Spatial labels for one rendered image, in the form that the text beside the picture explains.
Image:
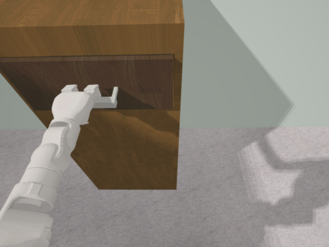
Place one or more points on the left robot hand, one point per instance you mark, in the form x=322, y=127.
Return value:
x=75, y=105

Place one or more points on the handle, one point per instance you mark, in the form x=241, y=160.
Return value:
x=107, y=102

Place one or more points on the drawer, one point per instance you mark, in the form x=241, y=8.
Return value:
x=144, y=81

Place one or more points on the robot left forearm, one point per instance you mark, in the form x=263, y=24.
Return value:
x=37, y=189

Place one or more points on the left robot upper arm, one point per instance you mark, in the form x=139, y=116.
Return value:
x=19, y=228

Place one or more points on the cabinet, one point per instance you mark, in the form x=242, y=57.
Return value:
x=117, y=149

